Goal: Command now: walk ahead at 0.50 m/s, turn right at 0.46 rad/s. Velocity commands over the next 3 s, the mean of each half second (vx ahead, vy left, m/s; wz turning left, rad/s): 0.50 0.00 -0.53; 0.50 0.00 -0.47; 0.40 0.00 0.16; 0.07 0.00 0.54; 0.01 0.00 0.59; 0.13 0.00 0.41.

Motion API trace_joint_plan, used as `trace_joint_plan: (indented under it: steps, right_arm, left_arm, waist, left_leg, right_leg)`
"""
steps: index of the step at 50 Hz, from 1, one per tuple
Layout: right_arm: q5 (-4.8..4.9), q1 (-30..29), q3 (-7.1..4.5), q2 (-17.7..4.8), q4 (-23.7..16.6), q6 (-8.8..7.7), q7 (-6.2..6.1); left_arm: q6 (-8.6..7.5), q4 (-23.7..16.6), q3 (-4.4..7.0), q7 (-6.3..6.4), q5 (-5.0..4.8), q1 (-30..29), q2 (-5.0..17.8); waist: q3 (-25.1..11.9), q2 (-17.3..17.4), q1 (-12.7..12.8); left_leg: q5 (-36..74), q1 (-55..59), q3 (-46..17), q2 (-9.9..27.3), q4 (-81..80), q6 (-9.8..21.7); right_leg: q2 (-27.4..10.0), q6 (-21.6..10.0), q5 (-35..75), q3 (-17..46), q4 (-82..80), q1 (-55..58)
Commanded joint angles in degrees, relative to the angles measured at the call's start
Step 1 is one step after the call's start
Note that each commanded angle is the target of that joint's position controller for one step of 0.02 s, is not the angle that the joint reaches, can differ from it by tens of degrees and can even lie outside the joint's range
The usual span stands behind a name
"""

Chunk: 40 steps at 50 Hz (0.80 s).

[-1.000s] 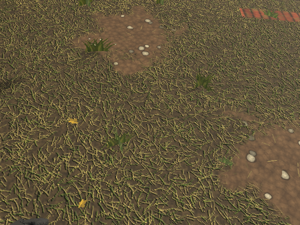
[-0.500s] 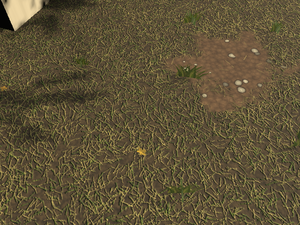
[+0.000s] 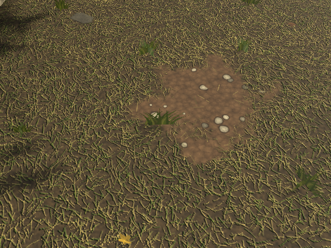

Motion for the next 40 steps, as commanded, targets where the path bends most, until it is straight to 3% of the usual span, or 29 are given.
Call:
trace_joint_plan:
  steps: [1,4,6,8,9,10,11,12,13,14,15,16,17,18,20,24,26,30,32,34,35,36,37,38,39,40]
  right_arm:
    - [0.36,-3.9,-2.24,-8.9,-3.69,-0.74,-0.8]
    - [1.19,-1.18,-2.83,-10.15,-2.0,0.29,-0.95]
    - [1.8,-0.55,-3.18,-10.92,-1.26,1.22,-1.01]
    - [2.15,-1.45,-3.6,-12.56,-1.4,2.14,-1.35]
    - [2.37,-2.06,-3.78,-13.26,-1.63,2.7,-1.55]
    - [2.68,-3.06,-3.69,-13.37,-1.94,3.17,-1.67]
    - [2.35,-2.92,-3.07,-12.16,-2.45,2.96,-1.92]
    - [-0.18,1.39,-0.7,-3.89,-5.26,1.86,-1.42]
    - [1.22,-0.7,0.03,-5.08,-6.75,-0.52,-0.82]
    - [3.46,-7.08,-0.93,-9.06,-8.32,-1.98,-0.16]
    - [3.51,-8.69,-0.61,-8.81,-8.94,-2.79,-0.19]
    - [1.93,-8.75,-0.74,-8.66,-8.22,-3.03,-0.67]
    - [0.79,-8.01,-1.24,-9.47,-7.8,-2.62,-0.84]
    - [0.46,-7.2,-1.42,-9.45,-7.77,-1.94,-0.67]
    - [-0.02,-6.98,-1.03,-7.72,-7.9,-0.81,-0.55]
    - [-0.08,-15.02,0.36,-4.46,-10.17,-0.2,-0.37]
    - [0.42,-19.08,0.74,-3.87,-10.95,-0.53,0.13]
    - [1.41,-22.5,0.0,-6.08,-12.13,-1.37,1.11]
    - [1.54,-20.72,-0.74,-7.53,-11.83,-1.86,1.32]
    - [1.22,-12.48,-2.01,-9.29,-9.85,-2.38,0.85]
    - [0.17,-4.7,-2.84,-11.85,-9.22,-2.58,0.35]
    - [-0.79,1.05,-3.97,-16.66,-7.65,-1.94,0.32]
    - [0.73,1.52,-3.36,-12.82,-7.18,-1.52,0.8]
    - [0.98,-0.85,-2.21,-8.56,-7.68,-1.29,0.68]
    - [0.55,-3.24,-1.6,-7.12,-7.57,-0.88,0.66]
    - [0.29,-4.74,-1.14,-6.03,-6.91,-0.68,0.76]
  left_arm:
    - [-0.64,-4.4,-0.53,-1.2,0.38,-3.61,0.41]
    - [-0.69,-6.86,-0.71,-2.14,0.34,-8.34,0.64]
    - [-0.67,-8.33,-0.51,-2.72,0.29,-9.87,1.28]
    - [-0.42,-8.99,0.37,-2.95,0.2,-7.91,2.87]
    - [-0.18,-8.42,1.27,-2.83,0.04,-3.87,4.34]
    - [0.0,-6.75,2.77,-2.42,-0.19,3.62,6.74]
    - [0.54,-4.27,4.81,-1.39,-0.18,13.28,10.56]
    - [0.82,-4.03,6.08,-0.29,-0.51,14.18,17.19]
    - [-0.43,-6.65,5.19,-0.76,0.15,13.87,15.89]
    - [-1.38,-6.31,4.06,-1.02,0.4,12.52,11.55]
    - [-1.99,-6.2,3.51,-1.02,0.11,10.05,9.47]
    - [-2.21,-6.65,2.94,-0.96,0.03,6.08,7.55]
    - [-2.35,-7.54,2.3,-0.7,0.57,3.59,5.67]
    - [-2.35,-8.21,2.15,-0.47,1.07,2.68,5.56]
    - [-2.49,-7.8,2.41,0.14,0.71,3.22,6.52]
    - [-1.87,-6.5,2.96,1.63,0.19,6.07,8.59]
    - [-1.35,-5.99,2.98,1.97,0.1,7.8,8.72]
    - [-0.63,-4.68,2.91,2.24,-0.3,11.17,8.32]
    - [-0.38,-4.73,3.03,2.38,-0.11,10.59,8.31]
    - [-0.25,-5.35,2.49,2.22,0.18,9.1,6.49]
    - [-0.45,-6.34,1.25,1.9,0.93,9.07,3.17]
    - [-0.96,-7.85,-0.02,1.93,-0.25,16.63,-0.82]
    - [-1.11,-7.31,0.5,2.05,-1.16,17.67,4.19]
    - [-0.88,-7.05,1.52,2.1,-1.04,12.33,7.93]
    - [-0.68,-7.68,1.58,2.2,-0.21,8.52,7.88]
    - [-0.85,-8.44,1.55,2.08,0.54,6.04,6.9]
  waist:
    - [2.26,4.9,0.59]
    - [3.93,4.3,-0.99]
    - [3.9,4.85,-0.73]
    - [0.84,6.76,1.55]
    - [-2.04,7.8,4.1]
    - [-6.1,7.47,8.57]
    - [-11.01,4.92,13.23]
    - [-13.93,-10.89,7.73]
    - [-24.05,-7.9,8.73]
    - [-17.47,-2.87,10.76]
    - [-11.26,-0.17,8.78]
    - [-7.36,3.03,5.96]
    - [-6.13,2.27,4.08]
    - [-5.63,1.27,2.89]
    - [-4.63,1.72,2.25]
    - [-2.03,0.19,4.83]
    - [-1.95,-1.13,6.76]
    - [-2.06,-2.4,7.78]
    - [-2.17,-4.0,6.29]
    - [-5.52,-4.34,1.68]
    - [-13.04,-0.08,-1.79]
    - [-20.96,16.52,0.55]
    - [-19.71,18.54,0.26]
    - [-11.82,11.85,-1.37]
    - [-7.19,7.77,-0.93]
    - [-3.57,6.66,-0.09]
  left_leg:
    - [15.92,-1.82,-3.49,15.81,-8.0,7.43]
    - [18.1,3.35,-1.32,17.33,-6.43,6.89]
    - [24.18,7.28,-0.12,18.22,-3.4,6.08]
    - [42.84,9.47,1.39,18.2,3.53,4.81]
    - [51.58,9.57,2.01,17.79,10.05,4.1]
    - [53.89,6.76,3.22,16.21,20.47,2.69]
    - [43.37,-3.64,3.54,13.83,35.51,0.19]
    - [-9.49,-29.26,1.58,4.13,56.53,-4.13]
    - [-23.72,-39.03,-13.8,-2.18,67.51,-4.55]
    - [-18.55,-44.75,-17.34,1.42,67.04,-3.18]
    - [-13.39,-44.21,-16.82,3.94,62.1,-2.0]
    - [-10.17,-40.94,-16.59,6.09,56.74,-2.12]
    - [-7.95,-36.69,-16.91,7.35,53.27,-2.46]
    - [-6.73,-33.85,-16.87,7.61,51.57,-3.03]
    - [-5.56,-32.26,-15.38,7.55,46.67,-4.77]
    - [8.58,-30.27,-13.48,4.89,29.91,-6.96]
    - [15.23,-26.77,-12.97,2.69,21.88,-7.11]
    - [14.98,-24.74,-15.22,1.19,14.76,-5.81]
    - [10.33,-22.83,-15.87,1.31,13.51,-4.05]
    - [9.43,-11.04,-14.62,1.77,10.2,-1.09]
    - [7.01,2.75,-21.51,9.59,11.62,2.53]
    - [-3.41,22.43,-46.2,23.16,7.88,11.82]
    - [-18.23,22.52,-58.01,26.49,3.66,13.25]
    - [-19.95,15.75,-50.16,23.26,2.1,10.78]
    - [-13.39,8.92,-41.87,20.42,1.72,8.94]
    - [-6.25,3.08,-36.33,17.94,0.58,8.68]
  right_leg:
    - [-0.8,-0.46,7.1,-1.4,-8.74,0.93]
    - [-0.16,-2.11,5.41,-3.72,-13.76,-0.56]
    - [0.87,-3.72,1.51,-5.45,-15.67,-0.8]
    - [4.28,-5.94,-3.89,-8.71,-15.92,4.6]
    - [6.62,-7.31,-6.64,-10.26,-15.62,10.02]
    - [9.15,-9.19,-5.64,-11.0,-18.2,20.25]
    - [8.83,-11.6,-3.2,-6.53,-20.89,36.81]
    - [-5.93,-20.3,-6.76,21.77,-23.18,55.41]
    - [-13.73,-27.59,-16.67,46.91,-33.74,62.42]
    - [-12.68,-24.01,-15.08,40.07,-36.68,59.09]
    - [-10.16,-21.78,-11.11,32.2,-36.49,51.39]
    - [-7.68,-19.76,-4.4,26.34,-36.3,43.26]
    - [-5.82,-19.01,1.85,22.24,-37.11,37.79]
    - [-4.95,-19.01,5.42,20.73,-38.19,34.32]
    - [-4.0,-19.25,11.42,17.23,-39.24,29.93]
    - [0.85,-15.75,9.51,10.95,-39.15,24.3]
    - [2.02,-13.97,5.13,10.66,-38.27,23.11]
    - [-0.52,-12.71,-0.64,17.01,-33.86,28.2]
    - [-1.97,-11.77,-0.27,20.41,-30.55,30.89]
    - [0.7,-9.47,3.92,19.64,-22.93,29.56]
    - [3.87,-7.47,-0.6,15.94,-8.97,24.15]
    - [12.61,-3.2,-25.1,7.7,10.35,4.53]
    - [8.6,-2.26,-29.4,7.52,19.85,-4.92]
    - [6.39,-1.77,-23.87,7.66,22.54,-6.82]
    - [4.72,-1.46,-19.67,5.55,21.9,-5.42]
    - [3.54,-1.33,-17.1,5.27,19.21,-4.33]
Next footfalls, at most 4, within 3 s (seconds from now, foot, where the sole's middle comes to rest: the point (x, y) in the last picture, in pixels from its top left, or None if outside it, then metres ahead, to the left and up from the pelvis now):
0.22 right None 0.29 -0.14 -0.78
0.70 left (166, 216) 0.61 -0.02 -0.78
1.18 right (245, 195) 0.69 -0.38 -0.78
1.66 left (207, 149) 0.94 -0.25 -0.78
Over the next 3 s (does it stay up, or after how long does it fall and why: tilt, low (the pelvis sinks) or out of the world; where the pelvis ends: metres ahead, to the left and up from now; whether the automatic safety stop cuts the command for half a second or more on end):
stays up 0.86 -0.32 -0.01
